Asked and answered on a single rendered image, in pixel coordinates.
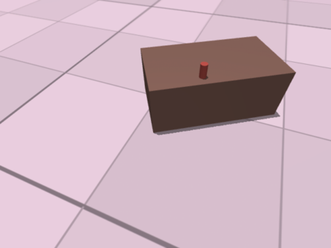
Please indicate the can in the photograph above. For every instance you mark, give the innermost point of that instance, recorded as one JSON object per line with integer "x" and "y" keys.
{"x": 203, "y": 70}

